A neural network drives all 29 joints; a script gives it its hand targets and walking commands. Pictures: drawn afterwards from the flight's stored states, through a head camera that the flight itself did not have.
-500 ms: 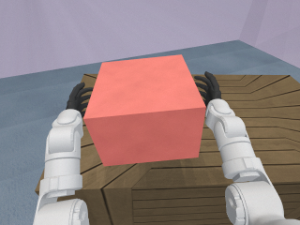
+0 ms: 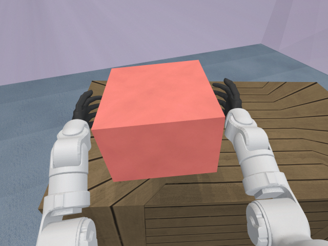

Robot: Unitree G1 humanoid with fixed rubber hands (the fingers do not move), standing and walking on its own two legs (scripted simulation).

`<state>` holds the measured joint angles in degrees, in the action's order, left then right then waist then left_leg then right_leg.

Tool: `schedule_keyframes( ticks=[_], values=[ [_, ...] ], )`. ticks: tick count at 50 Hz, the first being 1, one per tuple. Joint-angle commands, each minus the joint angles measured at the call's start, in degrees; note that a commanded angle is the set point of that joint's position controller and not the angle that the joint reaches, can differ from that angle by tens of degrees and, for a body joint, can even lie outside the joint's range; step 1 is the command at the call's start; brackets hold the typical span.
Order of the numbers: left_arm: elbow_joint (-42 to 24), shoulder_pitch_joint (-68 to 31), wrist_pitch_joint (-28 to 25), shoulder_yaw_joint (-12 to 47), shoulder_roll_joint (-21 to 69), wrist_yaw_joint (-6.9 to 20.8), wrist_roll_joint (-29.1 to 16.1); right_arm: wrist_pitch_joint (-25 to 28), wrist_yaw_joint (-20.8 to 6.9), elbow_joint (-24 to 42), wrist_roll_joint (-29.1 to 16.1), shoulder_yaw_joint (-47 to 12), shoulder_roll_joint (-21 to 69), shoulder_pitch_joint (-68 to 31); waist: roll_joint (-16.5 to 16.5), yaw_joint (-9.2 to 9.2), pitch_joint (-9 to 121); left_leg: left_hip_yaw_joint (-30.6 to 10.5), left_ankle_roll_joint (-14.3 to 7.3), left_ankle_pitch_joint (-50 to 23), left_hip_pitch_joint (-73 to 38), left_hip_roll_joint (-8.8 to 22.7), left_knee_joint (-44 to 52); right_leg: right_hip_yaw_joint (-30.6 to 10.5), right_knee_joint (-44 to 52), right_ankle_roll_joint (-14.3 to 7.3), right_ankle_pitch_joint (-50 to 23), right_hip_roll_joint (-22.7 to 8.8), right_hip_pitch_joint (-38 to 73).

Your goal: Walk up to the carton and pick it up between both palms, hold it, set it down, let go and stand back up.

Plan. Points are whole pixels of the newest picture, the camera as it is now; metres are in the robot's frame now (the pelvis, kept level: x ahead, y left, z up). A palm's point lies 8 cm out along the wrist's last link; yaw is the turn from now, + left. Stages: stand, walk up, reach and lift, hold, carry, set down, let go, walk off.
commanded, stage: hold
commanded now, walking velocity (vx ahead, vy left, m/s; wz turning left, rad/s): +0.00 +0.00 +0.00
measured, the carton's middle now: (159, 115) +0.43 -0.01 +0.12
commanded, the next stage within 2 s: none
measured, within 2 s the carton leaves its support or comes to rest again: neither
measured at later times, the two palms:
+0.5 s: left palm (82, 122) +0.36 +0.18 +0.16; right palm (231, 110) +0.37 -0.18 +0.19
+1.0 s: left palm (82, 122) +0.36 +0.18 +0.16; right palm (231, 110) +0.37 -0.18 +0.19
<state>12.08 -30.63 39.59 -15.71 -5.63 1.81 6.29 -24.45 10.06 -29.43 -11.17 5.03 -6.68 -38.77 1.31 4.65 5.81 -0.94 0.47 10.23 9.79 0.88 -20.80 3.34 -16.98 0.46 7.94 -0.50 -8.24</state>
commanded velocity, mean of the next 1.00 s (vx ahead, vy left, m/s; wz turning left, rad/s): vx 0.00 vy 0.00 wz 0.00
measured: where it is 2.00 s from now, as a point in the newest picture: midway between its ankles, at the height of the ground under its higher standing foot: outside the picture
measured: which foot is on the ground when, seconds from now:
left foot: down 0.00-1.00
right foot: down 0.00-1.00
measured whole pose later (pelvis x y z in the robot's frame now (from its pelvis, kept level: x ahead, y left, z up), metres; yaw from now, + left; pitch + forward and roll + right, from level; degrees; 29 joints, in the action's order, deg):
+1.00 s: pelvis +0.00 +0.00 +0.00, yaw +0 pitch -1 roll -1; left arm 12.0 -30.6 39.7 -15.7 -5.6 1.8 6.3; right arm -24.7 10.0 -29.2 -11.2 5.0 -6.7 -38.8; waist 1.3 4.6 5.8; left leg -1.0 0.5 10.2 9.8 0.9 -20.8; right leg 3.3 -17.0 0.5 7.9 -0.5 -8.2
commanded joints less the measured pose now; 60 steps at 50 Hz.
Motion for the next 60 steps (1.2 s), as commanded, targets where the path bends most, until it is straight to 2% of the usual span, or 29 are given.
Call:
schedule_keyframes(
  ticks=[1, 3, 4, 5, 7, 11, 13, 14, 17, 21, 23, 27, 29, 30, 31, 36, 37, 39, 40, 45, 46, 47, 48, 50, 51, 52, 54, 56, 60],
  values=[
    [-15.46, -45.26, -5.02, 23.75, 28.92, 7.09, -4.83, 1.93, -10.75, 18.67, -8.01, -22.34, 31.38, -40.65, -4.01, -3.97, 20.58, -0.59, 2.19, -15.86, -9.43, -3.01, 3.41, -1.64, -0.46, 0.84, -7.65, 3.42, 11.94],
    [-12.68, -43.78, -4.64, 22.64, 27.78, 7.50, -4.51, 1.78, -10.54, 18.71, -7.80, -21.93, 31.21, -41.23, -2.23, -4.33, 18.92, -0.37, 1.38, -12.68, -8.17, -3.21, 3.85, -2.06, 0.02, 1.25, -6.53, 3.04, 12.03],
    [-15.49, -44.13, -5.05, 23.86, 28.89, 7.35, -5.15, 1.75, -10.49, 18.24, -7.55, -22.02, 31.88, -38.53, -2.94, -3.52, 19.94, -0.50, 2.12, -15.15, -9.06, -2.94, 3.43, -1.81, -0.59, 1.09, -8.42, 3.20, 12.50],
    [-16.31, -45.77, -5.22, 24.18, 28.63, 7.16, -5.63, 1.89, -10.78, 18.39, -7.87, -22.42, 31.56, -40.27, -3.46, -4.08, 21.08, -0.53, 2.01, -14.16, -8.79, -2.92, 3.69, -1.79, -0.48, 1.01, -7.25, 3.38, 11.80],
    [-12.46, -43.94, -4.63, 23.18, 28.55, 7.44, -4.61, 1.95, -10.86, 18.04, -7.91, -21.78, 30.94, -41.14, -3.14, -4.44, 18.39, -0.69, 1.87, -14.50, -8.93, -2.97, 3.49, -2.05, 0.11, 0.87, -6.35, 3.29, 10.78],
    [-14.73, -44.03, -4.72, 23.03, 27.80, 7.43, -4.69, 1.98, -10.59, 19.28, -8.14, -22.50, 31.32, -40.04, -3.20, -4.42, 20.49, -0.38, 1.89, -16.03, -9.68, -3.23, 3.09, -2.13, -0.30, 1.13, -8.10, 3.06, 12.09],
    [-15.78, -45.29, -5.16, 23.61, 27.70, 7.60, -5.43, 1.81, -10.05, 20.49, -7.89, -22.28, 31.92, -40.31, -2.73, -3.47, 21.67, -0.37, 1.74, -15.49, -8.89, -3.45, 2.94, -2.26, -0.48, 1.31, -9.52, 3.00, 13.34],
    [-17.37, -44.02, -5.10, 24.76, 28.82, 7.31, -5.77, 1.91, -10.29, 20.89, -8.30, -23.18, 32.03, -39.30, -4.35, -3.47, 21.92, -0.53, 2.32, -17.46, -9.32, -3.22, 2.67, -2.28, -0.88, 1.01, -10.95, 3.07, 13.51],
    [-14.59, -43.65, -5.00, 22.93, 27.65, 7.86, -5.41, 1.54, -9.85, 20.70, -7.90, -22.93, 32.34, -39.75, -1.70, -3.46, 20.66, -0.10, 1.27, -13.61, -7.35, -3.65, 3.72, -2.72, -0.44, 1.41, -10.55, 2.58, 14.89],
    [-13.66, -44.64, -4.71, 23.07, 28.13, 7.57, -5.00, 1.20, -10.28, 17.72, -7.41, -21.69, 30.99, -40.00, -3.36, -3.42, 19.53, -0.67, 2.00, -13.72, -8.50, -2.92, 3.84, -2.15, -0.38, 0.89, -7.50, 3.09, 12.35],
    [-16.44, -44.69, -4.87, 24.25, 28.99, 7.52, -5.28, 1.50, -10.42, 18.52, -8.01, -22.14, 31.11, -38.36, -4.39, -3.15, 20.69, -0.74, 2.72, -16.92, -9.75, -2.86, 3.07, -1.96, -0.64, 0.83, -8.95, 3.45, 12.30],
    [-14.46, -43.32, -4.86, 23.71, 28.70, 7.66, -5.16, 1.68, -10.27, 19.74, -7.74, -22.02, 30.99, -39.64, -2.94, -3.11, 20.76, -0.64, 2.22, -15.95, -9.15, -3.01, 3.23, -2.27, -0.57, 1.03, -9.28, 3.12, 13.27],
    [-16.29, -43.12, -4.99, 24.23, 29.30, 7.54, -5.18, 1.73, -10.20, 20.16, -8.53, -22.84, 31.68, -39.02, -4.09, -3.16, 21.19, -0.59, 2.41, -17.91, -9.59, -3.25, 2.98, -2.10, -0.75, 0.92, -11.69, 3.20, 13.74],
    [-16.04, -45.35, -5.04, 23.41, 28.19, 7.44, -5.18, 1.69, -10.42, 19.83, -8.58, -23.20, 31.72, -40.50, -3.54, -4.20, 21.13, -0.55, 1.91, -16.09, -8.54, -3.35, 3.22, -1.89, -0.77, 1.20, -9.89, 3.12, 13.83],
    [-16.04, -43.61, -4.88, 23.60, 28.70, 7.41, -5.40, 1.34, -10.39, 19.25, -8.11, -22.76, 31.08, -38.69, -2.98, -3.39, 20.29, -0.81, 2.20, -16.62, -9.21, -2.90, 3.55, -1.95, -0.74, 0.92, -10.17, 3.42, 13.63],
    [-15.32, -43.94, -4.70, 24.21, 28.72, 7.48, -5.28, 1.70, -10.49, 20.63, -8.55, -22.93, 31.16, -40.83, -4.14, -3.84, 21.16, -0.68, 2.20, -16.78, -9.09, -3.19, 3.00, -1.86, -0.66, 1.10, -9.71, 3.15, 13.31],
    [-14.52, -43.31, -4.61, 23.75, 28.51, 7.60, -5.45, 1.46, -10.10, 20.81, -8.27, -22.94, 31.95, -40.50, -2.36, -3.29, 20.44, -0.53, 1.65, -15.49, -8.56, -3.30, 3.37, -2.17, -0.52, 1.27, -10.01, 3.03, 13.62],
    [-15.84, -45.33, -5.07, 23.76, 28.30, 7.37, -5.31, 1.65, -10.52, 19.86, -8.04, -22.58, 31.64, -40.56, -3.37, -3.84, 21.83, -0.51, 1.95, -16.21, -9.49, -3.04, 3.32, -1.62, -0.84, 1.11, -9.50, 3.27, 12.62],
    [-17.10, -44.18, -5.00, 24.75, 29.58, 7.14, -5.80, 1.44, -10.56, 18.58, -8.34, -22.51, 30.57, -38.20, -4.51, -2.93, 21.64, -1.01, 2.85, -18.48, -11.01, -2.43, 3.00, -1.73, -0.67, 0.54, -9.93, 3.73, 12.05],
    [-15.74, -44.19, -4.91, 24.08, 28.63, 7.33, -5.48, 1.46, -10.54, 19.12, -8.05, -22.53, 31.69, -39.25, -3.84, -3.47, 20.94, -0.76, 2.35, -16.66, -10.19, -2.96, 2.91, -1.91, -0.37, 1.03, -8.86, 3.24, 12.22],
    [-15.85, -44.45, -5.05, 24.21, 28.84, 7.48, -5.46, 1.66, -10.58, 19.58, -7.71, -22.04, 31.25, -39.36, -3.80, -2.81, 21.28, -0.61, 2.14, -15.59, -9.39, -3.06, 3.24, -2.13, -0.42, 0.92, -9.27, 3.07, 13.24],
    [-14.93, -45.26, -5.17, 23.96, 28.38, 7.46, -5.46, 1.64, -10.56, 19.79, -7.73, -22.50, 31.72, -40.90, -3.28, -3.71, 20.42, -0.42, 1.89, -14.96, -8.93, -3.21, 3.28, -2.09, -0.24, 1.09, -7.91, 3.09, 12.21],
    [-15.89, -44.72, -5.07, 24.22, 29.56, 7.18, -5.09, 1.52, -11.05, 17.60, -7.93, -22.11, 30.86, -38.94, -4.73, -3.20, 20.05, -0.76, 2.39, -15.42, -9.23, -2.75, 3.68, -1.90, -0.54, 0.66, -7.79, 3.33, 12.06],
    [-14.33, -45.36, -5.05, 23.39, 28.89, 7.31, -5.29, 1.91, -11.05, 19.13, -7.77, -22.15, 31.02, -41.07, -3.24, -3.68, 20.92, -0.65, 1.71, -14.65, -8.74, -2.82, 3.80, -1.90, -0.42, 0.84, -7.89, 3.18, 12.66],
    [-15.22, -43.39, -4.91, 24.33, 29.46, 7.33, -5.61, 1.78, -10.81, 19.42, -7.60, -22.03, 30.81, -39.46, -3.33, -2.98, 20.93, -0.83, 2.21, -15.51, -9.03, -2.61, 3.72, -1.87, -0.65, 0.81, -9.04, 3.20, 13.08],
    [-14.53, -43.25, -4.96, 23.22, 28.77, 7.32, -5.10, 1.71, -10.93, 18.96, -7.85, -22.41, 31.37, -39.66, -2.78, -3.91, 20.39, -0.57, 1.76, -14.94, -8.54, -2.97, 3.69, -2.14, -0.38, 0.87, -9.21, 3.27, 13.14],
    [-15.38, -44.54, -4.99, 23.13, 28.05, 7.78, -5.10, 1.70, -10.57, 19.06, -7.49, -22.18, 31.46, -39.44, -2.71, -3.36, 20.87, -0.32, 1.72, -14.86, -9.14, -3.06, 3.68, -2.18, -0.23, 1.10, -9.31, 2.93, 13.60],
    [-14.74, -43.81, -4.81, 23.13, 28.40, 7.43, -4.81, 1.57, -10.70, 18.77, -7.90, -22.35, 31.33, -39.57, -3.70, -4.09, 20.30, -0.56, 2.00, -15.78, -9.82, -3.07, 3.28, -2.17, -0.12, 0.88, -8.62, 3.14, 12.47],
    [-16.86, -44.38, -4.98, 24.10, 28.03, 7.75, -5.98, 1.44, -9.90, 21.46, -8.24, -22.79, 31.95, -38.88, -3.21, -2.54, 22.08, -0.18, 2.17, -16.26, -8.41, -3.55, 3.01, -2.55, -0.92, 1.29, -12.09, 2.82, 15.33]
  ],
)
